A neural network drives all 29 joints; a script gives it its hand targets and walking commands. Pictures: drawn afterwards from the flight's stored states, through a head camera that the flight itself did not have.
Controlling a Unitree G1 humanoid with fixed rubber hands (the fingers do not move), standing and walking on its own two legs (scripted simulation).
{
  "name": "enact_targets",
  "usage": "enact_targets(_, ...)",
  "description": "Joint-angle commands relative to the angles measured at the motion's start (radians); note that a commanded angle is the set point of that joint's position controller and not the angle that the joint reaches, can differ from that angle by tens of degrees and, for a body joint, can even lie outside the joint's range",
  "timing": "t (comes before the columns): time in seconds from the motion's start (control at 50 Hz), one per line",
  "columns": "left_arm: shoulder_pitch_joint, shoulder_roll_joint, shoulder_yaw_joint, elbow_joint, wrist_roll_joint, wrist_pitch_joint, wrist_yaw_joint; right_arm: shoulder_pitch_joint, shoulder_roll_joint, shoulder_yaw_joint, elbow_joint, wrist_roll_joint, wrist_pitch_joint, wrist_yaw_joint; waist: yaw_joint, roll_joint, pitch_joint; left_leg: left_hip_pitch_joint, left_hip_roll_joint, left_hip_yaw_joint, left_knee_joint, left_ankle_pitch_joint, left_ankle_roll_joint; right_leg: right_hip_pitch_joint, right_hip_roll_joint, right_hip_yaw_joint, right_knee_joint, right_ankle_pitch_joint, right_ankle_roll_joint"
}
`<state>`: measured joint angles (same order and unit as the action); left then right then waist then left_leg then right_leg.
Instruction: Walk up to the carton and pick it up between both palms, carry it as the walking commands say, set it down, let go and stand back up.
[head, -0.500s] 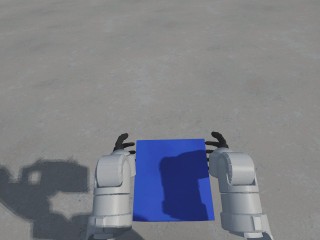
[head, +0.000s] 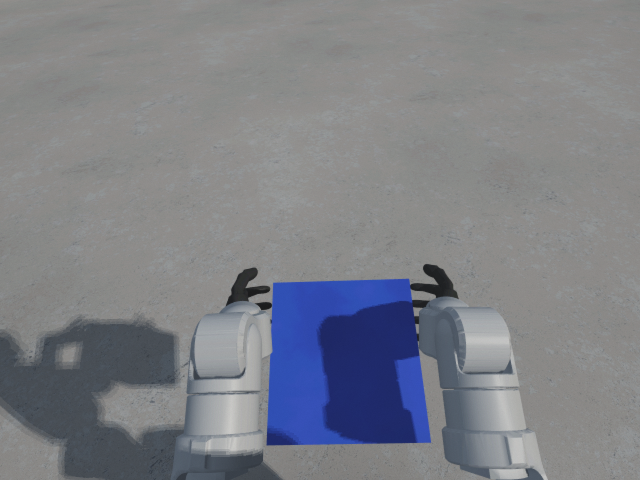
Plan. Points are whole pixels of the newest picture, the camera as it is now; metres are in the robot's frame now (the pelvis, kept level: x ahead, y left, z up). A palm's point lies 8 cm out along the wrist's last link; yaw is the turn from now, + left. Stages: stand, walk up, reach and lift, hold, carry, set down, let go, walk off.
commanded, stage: carry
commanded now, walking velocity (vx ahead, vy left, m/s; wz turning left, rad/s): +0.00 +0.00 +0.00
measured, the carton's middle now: (342, 370) +0.30 +0.00 -0.02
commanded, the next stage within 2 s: hold in 1.90 s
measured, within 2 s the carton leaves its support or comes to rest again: neither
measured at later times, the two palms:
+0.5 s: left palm (233, 330) +0.30 +0.13 +0.09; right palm (442, 327) +0.29 -0.12 +0.09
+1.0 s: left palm (212, 338) +0.29 +0.15 +0.09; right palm (429, 332) +0.29 -0.10 +0.08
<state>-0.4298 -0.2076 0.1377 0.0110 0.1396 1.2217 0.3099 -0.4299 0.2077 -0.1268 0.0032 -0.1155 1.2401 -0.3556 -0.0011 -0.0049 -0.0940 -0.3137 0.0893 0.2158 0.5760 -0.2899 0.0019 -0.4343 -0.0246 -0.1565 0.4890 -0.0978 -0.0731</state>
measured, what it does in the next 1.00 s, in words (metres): stands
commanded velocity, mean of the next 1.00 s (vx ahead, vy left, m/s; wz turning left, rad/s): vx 0.00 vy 0.00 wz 0.00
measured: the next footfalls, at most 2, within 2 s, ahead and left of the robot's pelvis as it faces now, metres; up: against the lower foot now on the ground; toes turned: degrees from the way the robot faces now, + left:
none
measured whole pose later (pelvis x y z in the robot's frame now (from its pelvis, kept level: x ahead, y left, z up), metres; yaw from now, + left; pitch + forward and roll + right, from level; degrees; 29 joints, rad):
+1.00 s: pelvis +0.01 +0.02 +0.00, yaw +1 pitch +1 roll +0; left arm -0.29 -0.16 0.08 -0.04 0.16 1.15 0.14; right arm -0.28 0.16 -0.08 -0.05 -0.15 1.17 -0.15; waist 0.01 0.00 -0.12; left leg -0.28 0.05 0.20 0.57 -0.31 0.03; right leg -0.41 -0.05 -0.13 0.50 -0.11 -0.03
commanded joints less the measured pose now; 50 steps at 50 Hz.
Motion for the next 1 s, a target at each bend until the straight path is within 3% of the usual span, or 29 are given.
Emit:
enact_targets(0.0, -0.530, -1.051, -0.546, -0.066, -0.436, -0.020, -0.451, -0.539, 1.069, 0.545, -0.071, 0.440, -0.026, 0.497, 0.006, -0.017, -0.330, 0.057, 0.071, -0.150, -0.097, -0.034, 0.011, 0.183, -0.127, 0.202, -0.095, -0.016, 0.026)
enact_targets(0.3, -0.509, -1.044, -0.532, -0.044, -0.417, -0.052, -0.449, -0.522, 1.052, 0.525, -0.054, 0.420, -0.061, 0.496, 0.005, -0.014, -0.322, 0.040, 0.065, -0.157, -0.106, -0.037, 0.020, 0.180, -0.116, 0.198, -0.078, -0.028, 0.026)
enact_targets(0.74, -0.349, -0.981, -0.614, -0.191, -0.401, -0.060, -0.440, -0.380, 0.970, 0.603, -0.208, 0.404, -0.067, 0.487, 0.009, -0.007, -0.290, 0.041, 0.067, -0.158, -0.136, -0.046, 0.035, 0.182, -0.117, 0.179, -0.073, -0.045, 0.023)
enact_targets(0.98, -0.315, -0.936, -0.575, -0.149, -0.352, -0.115, -0.436, -0.342, 0.918, 0.559, -0.170, 0.344, -0.126, 0.479, 0.008, -0.003, -0.262, 0.041, 0.070, -0.163, -0.141, -0.021, 0.035, 0.177, -0.122, 0.163, -0.056, -0.035, 0.027)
